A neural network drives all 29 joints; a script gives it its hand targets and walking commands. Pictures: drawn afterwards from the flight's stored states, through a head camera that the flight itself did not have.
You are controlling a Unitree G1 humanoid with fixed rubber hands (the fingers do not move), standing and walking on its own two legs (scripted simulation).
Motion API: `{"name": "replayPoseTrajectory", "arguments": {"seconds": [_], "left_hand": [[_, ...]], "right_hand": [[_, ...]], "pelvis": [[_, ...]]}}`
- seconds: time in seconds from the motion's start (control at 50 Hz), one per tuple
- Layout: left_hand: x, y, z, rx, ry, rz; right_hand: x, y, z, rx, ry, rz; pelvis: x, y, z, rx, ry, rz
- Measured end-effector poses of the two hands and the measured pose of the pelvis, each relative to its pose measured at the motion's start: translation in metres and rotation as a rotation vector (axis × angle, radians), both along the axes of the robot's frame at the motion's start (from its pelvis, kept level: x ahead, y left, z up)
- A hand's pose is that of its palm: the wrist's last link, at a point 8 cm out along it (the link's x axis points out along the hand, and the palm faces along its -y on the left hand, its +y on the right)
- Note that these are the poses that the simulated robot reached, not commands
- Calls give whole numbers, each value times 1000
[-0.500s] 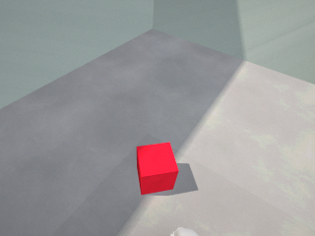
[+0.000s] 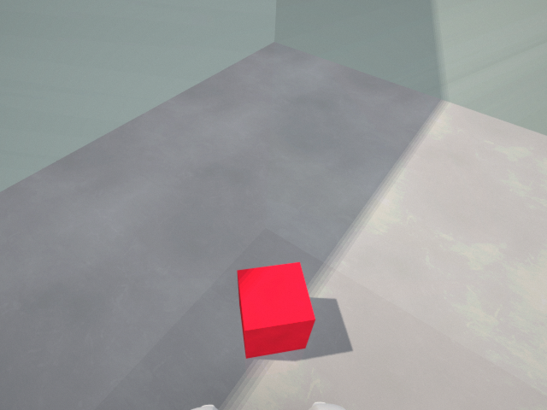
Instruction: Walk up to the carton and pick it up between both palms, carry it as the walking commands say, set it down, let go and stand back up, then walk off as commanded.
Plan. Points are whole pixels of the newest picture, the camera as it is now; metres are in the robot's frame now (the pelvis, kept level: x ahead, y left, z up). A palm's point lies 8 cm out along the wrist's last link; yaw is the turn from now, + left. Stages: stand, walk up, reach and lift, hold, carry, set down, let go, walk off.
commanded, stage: walk up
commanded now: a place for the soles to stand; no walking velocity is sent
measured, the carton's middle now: (272, 310) +0.54 -0.04 -0.60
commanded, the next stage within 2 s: none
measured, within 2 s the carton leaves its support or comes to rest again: neither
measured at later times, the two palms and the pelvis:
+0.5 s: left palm out of the picture +0.13 +0.32 -0.07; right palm out of the picture +0.12 -0.32 -0.06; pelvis +0.02 +0.00 +0.03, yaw -2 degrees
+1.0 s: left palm (82, 398) +0.18 +0.26 -0.06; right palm out of the picture +0.05 -0.46 -0.04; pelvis +0.05 -0.08 +0.02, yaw -1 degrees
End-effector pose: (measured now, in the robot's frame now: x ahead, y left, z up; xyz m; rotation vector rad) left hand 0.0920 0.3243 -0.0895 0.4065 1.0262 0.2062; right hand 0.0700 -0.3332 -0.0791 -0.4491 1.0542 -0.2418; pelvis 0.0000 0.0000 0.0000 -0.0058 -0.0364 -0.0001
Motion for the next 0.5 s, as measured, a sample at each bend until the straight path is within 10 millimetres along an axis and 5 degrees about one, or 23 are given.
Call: {"name": "replayPoseTrajectory", "arguments": {"seconds": [0.26, 0.5], "left_hand": [[22, -3, 8, -1, 7, 10], [36, -8, 21, -7, 29, -12]], "right_hand": [[70, 17, 9, 58, -79, 16], [54, 16, 14, 81, -17, -41]], "pelvis": [[16, 0, 13, 0, 4, -10], [17, 1, 28, 9, 2, -27]]}}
